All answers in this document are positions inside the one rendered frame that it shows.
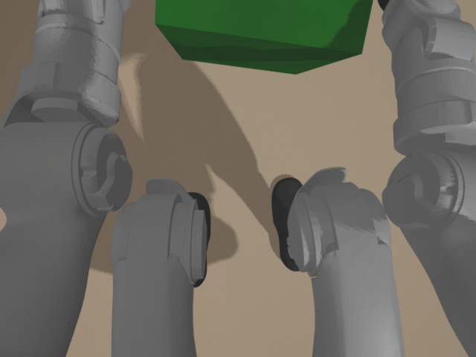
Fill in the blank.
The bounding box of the left robot upper arm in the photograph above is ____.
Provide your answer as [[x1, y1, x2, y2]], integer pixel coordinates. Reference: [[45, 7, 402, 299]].
[[0, 122, 132, 357]]

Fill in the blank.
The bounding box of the carton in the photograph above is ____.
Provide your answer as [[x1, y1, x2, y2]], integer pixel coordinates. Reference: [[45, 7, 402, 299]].
[[155, 0, 373, 74]]

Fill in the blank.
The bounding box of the robot right forearm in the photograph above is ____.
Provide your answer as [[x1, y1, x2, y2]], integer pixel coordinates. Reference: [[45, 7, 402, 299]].
[[382, 0, 476, 157]]

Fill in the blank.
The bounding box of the right robot upper arm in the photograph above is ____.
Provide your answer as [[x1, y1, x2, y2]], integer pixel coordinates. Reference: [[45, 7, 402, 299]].
[[382, 149, 476, 357]]

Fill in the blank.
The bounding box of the left robot shin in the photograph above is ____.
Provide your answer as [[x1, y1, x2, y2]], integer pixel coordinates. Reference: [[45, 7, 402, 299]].
[[111, 178, 198, 281]]

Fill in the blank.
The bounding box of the robot shin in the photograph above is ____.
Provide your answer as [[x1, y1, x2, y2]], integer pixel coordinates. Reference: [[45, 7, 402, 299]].
[[111, 178, 198, 281], [286, 167, 391, 264]]

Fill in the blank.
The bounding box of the right robot shin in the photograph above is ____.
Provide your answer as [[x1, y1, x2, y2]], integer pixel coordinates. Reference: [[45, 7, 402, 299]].
[[286, 167, 391, 264]]

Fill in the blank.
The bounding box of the robot left forearm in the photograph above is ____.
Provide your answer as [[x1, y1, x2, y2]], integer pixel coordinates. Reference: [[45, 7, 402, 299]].
[[0, 0, 132, 131]]

